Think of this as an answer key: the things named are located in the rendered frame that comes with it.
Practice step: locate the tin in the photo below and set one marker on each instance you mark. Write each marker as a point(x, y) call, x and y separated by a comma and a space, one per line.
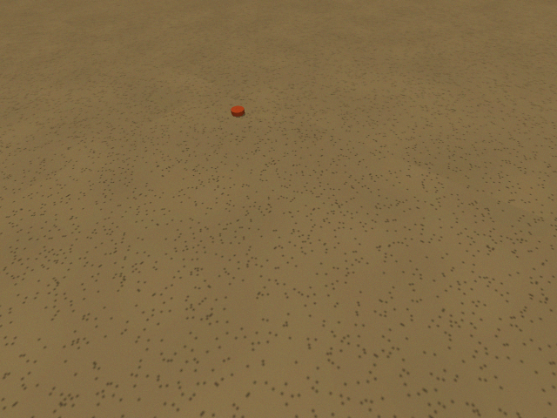
point(237, 111)

